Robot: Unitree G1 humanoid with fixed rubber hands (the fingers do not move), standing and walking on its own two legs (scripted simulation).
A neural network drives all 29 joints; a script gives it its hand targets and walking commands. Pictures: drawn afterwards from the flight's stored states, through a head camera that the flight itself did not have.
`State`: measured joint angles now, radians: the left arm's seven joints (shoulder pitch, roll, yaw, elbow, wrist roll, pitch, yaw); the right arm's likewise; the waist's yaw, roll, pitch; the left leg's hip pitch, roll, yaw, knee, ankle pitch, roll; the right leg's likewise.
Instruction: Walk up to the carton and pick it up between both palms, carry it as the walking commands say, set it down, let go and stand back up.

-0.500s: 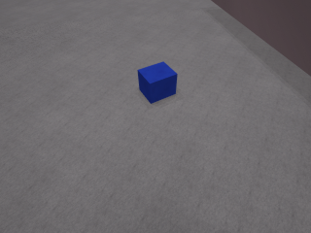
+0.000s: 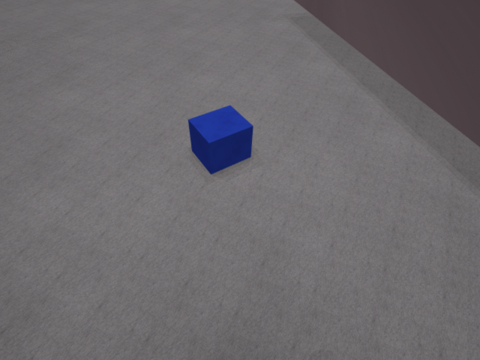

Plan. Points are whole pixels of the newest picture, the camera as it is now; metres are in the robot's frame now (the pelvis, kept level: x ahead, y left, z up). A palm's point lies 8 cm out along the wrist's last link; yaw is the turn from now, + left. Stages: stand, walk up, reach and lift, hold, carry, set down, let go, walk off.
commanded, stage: walk up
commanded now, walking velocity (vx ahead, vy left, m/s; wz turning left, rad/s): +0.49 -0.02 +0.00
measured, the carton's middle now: (220, 139) +1.42 +0.03 -0.65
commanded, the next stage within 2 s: none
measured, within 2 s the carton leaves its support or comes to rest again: neither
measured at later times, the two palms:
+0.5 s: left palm out of the picture +0.16 +0.19 -0.14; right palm (338, 243) +0.40 -0.24 -0.12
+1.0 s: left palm (168, 168) +0.65 +0.18 -0.11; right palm (349, 254) +0.38 -0.26 -0.13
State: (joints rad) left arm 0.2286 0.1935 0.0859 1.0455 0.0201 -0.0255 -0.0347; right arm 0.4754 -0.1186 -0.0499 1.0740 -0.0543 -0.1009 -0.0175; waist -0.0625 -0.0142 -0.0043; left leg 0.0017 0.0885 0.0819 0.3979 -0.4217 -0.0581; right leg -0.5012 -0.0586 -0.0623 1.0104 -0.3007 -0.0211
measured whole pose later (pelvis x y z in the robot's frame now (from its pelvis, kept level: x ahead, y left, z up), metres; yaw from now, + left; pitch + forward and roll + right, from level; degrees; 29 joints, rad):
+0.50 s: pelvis +0.27 -0.02 +0.00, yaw +2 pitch -1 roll -1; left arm 0.46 0.14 0.06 1.13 0.03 -0.07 0.01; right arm 0.13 -0.19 -0.06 0.92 -0.03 -0.03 0.04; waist 0.07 0.03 0.03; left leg -0.50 0.12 0.12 0.66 -0.16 -0.01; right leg -0.01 -0.07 -0.16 0.45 -0.40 0.05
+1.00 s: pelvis +0.51 -0.05 +0.00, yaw -1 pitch +1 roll +1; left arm 0.10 0.20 0.07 0.94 0.03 -0.02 -0.05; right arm 0.52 -0.15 -0.06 1.10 -0.04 -0.06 0.00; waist -0.09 -0.01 0.03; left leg -0.04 0.12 0.19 0.39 -0.33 -0.09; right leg -0.47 -0.14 -0.10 0.63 -0.20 0.04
